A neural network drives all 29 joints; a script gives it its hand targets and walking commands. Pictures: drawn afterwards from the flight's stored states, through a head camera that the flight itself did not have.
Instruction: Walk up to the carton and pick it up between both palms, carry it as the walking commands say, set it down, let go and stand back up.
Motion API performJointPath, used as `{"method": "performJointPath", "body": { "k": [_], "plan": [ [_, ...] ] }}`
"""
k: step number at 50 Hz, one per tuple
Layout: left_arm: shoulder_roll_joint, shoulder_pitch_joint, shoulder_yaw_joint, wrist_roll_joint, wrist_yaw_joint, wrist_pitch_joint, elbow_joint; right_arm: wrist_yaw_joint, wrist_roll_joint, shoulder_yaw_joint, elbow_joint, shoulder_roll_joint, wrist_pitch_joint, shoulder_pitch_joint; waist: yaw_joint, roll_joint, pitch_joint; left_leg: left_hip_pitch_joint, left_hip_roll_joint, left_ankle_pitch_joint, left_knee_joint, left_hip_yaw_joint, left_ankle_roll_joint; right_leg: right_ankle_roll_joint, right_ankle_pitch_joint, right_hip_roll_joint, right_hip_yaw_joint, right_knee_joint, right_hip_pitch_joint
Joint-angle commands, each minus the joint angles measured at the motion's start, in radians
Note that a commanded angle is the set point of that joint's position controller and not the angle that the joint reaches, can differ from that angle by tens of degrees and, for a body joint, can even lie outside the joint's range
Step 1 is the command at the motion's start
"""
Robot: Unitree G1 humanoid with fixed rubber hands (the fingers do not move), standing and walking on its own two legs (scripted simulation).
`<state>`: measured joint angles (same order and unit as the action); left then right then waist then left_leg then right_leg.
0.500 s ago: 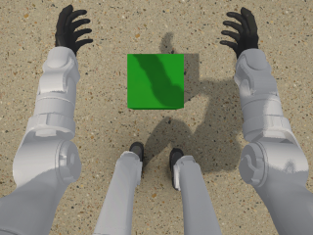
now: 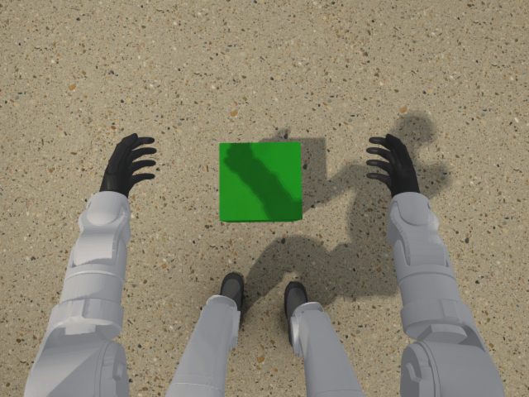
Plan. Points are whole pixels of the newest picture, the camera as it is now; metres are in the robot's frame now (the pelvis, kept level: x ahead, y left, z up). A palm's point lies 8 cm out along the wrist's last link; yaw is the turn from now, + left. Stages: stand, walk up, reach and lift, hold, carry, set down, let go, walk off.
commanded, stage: let go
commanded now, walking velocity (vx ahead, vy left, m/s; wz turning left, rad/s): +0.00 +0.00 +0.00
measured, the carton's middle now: (260, 187) +0.45 +0.03 -0.59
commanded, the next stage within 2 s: stand in 0.94 s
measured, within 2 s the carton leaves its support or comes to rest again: neither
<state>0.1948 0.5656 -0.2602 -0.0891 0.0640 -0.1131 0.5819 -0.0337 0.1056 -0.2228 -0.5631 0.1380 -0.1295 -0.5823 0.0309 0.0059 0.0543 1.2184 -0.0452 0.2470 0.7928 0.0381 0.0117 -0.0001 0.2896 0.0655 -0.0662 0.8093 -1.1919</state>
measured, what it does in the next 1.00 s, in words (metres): rises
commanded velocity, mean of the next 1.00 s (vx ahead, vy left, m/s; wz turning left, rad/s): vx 0.00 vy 0.00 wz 0.00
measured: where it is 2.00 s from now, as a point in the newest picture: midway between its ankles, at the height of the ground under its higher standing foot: (263, 322)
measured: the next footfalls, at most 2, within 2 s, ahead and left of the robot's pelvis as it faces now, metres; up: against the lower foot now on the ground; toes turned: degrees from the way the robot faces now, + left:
none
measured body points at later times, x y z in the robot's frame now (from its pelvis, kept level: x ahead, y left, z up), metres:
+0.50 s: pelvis +0.05 -0.01 +0.06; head +0.11 -0.01 +0.51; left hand +0.23 +0.23 -0.02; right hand +0.24 -0.23 -0.02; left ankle +0.04 +0.11 -0.68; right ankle +0.02 -0.11 -0.68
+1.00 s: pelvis +0.04 +0.00 +0.06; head +0.04 +0.00 +0.51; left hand +0.20 +0.25 -0.02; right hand +0.21 -0.25 -0.02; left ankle +0.04 +0.11 -0.68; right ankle +0.02 -0.11 -0.68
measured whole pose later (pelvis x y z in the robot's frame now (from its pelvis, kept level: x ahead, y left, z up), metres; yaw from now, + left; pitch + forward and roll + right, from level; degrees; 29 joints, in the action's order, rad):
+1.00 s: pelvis +0.04 +0.00 +0.06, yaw +1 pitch -3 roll +0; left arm 0.25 -0.23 -0.03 -0.03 0.02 -0.12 0.48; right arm 0.03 0.03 -0.03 -0.51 0.24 -0.10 0.22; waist 0.00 0.01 -0.06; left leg 0.15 -0.04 0.28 0.49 0.05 0.01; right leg 0.02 0.31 0.04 -0.05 0.48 -0.11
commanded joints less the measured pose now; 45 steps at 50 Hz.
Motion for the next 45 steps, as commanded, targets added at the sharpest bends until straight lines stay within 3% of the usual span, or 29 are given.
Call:
{"method": "performJointPath", "body": {
  "k": [1, 10, 16, 24, 34, 45],
  "plan": [
    [0.101, -0.014, 0.023, 0.027, 0.016, 0.032, -0.124, 0.010, -0.014, 0.020, 0.128, 0.068, 0.034, -0.005, 0.005, 0.000, 0.857, -0.738, 0.007, -0.558, -0.006, 0.014, -0.028, -0.035, -0.417, -0.007, 0.024, -0.061, 0.452],
    [0.070, -0.366, 0.101, 0.058, 0.004, 0.106, -0.077, 0.040, -0.050, 0.066, 0.062, 0.091, 0.113, 0.350, -0.026, -0.014, 0.493, -0.838, 0.014, -0.353, -0.167, 0.020, -0.037, -0.015, -0.286, -0.022, 0.034, -0.207, 0.610],
    [0.083, -0.567, 0.139, 0.069, -0.012, 0.129, -0.158, 0.061, -0.095, 0.117, 0.114, 0.106, 0.140, 0.549, -0.028, -0.032, 0.321, -0.959, 0.018, -0.323, -0.245, 0.016, -0.026, -0.010, -0.281, -0.030, 0.027, -0.291, 0.763],
    [0.110, -0.760, 0.174, 0.095, -0.004, 0.115, -0.231, 0.077, -0.122, 0.157, 0.206, 0.143, 0.129, 0.746, -0.024, -0.008, 0.114, -1.086, 0.011, -0.304, -0.357, -0.002, -0.021, -0.010, -0.312, -0.040, 0.015, -0.403, 0.993],
    [0.126, -0.762, 0.190, 0.102, 0.015, 0.015, -0.256, 0.100, -0.102, 0.158, 0.238, 0.165, 0.029, 0.767, -0.030, 0.015, -0.109, -1.140, 0.006, -0.128, -0.397, -0.032, -0.022, -0.018, -0.138, -0.049, 0.029, -0.447, 1.015],
    [0.130, -0.779, 0.183, 0.073, 0.002, -0.033, -0.273, 0.101, -0.100, 0.154, 0.244, 0.171, 0.002, 0.783, -0.035, 0.004, -0.107, -1.180, 0.003, -0.202, -0.378, -0.020, -0.013, -0.017, -0.211, -0.044, 0.041, -0.424, 1.053]
  ]
}}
